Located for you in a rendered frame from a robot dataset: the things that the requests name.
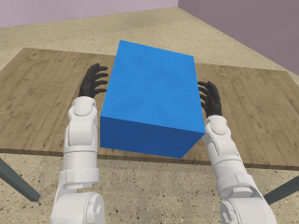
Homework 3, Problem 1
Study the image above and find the robot right upper arm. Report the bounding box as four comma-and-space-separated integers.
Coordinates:
220, 197, 277, 224

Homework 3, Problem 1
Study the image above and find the table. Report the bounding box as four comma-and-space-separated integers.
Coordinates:
0, 48, 299, 205

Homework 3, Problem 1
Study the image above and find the carton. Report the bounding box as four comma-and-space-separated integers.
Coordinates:
100, 40, 206, 159

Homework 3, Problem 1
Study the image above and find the robot left upper arm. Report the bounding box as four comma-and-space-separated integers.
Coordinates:
50, 191, 106, 224

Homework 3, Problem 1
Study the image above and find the right robot forearm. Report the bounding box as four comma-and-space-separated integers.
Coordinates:
202, 115, 278, 224

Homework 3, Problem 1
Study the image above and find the right robot hand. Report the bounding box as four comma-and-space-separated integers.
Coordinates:
197, 81, 222, 118

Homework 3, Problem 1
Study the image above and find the left robot hand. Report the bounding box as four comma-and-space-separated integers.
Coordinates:
78, 63, 108, 98

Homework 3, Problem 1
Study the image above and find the left robot forearm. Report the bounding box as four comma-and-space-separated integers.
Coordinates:
50, 96, 99, 224

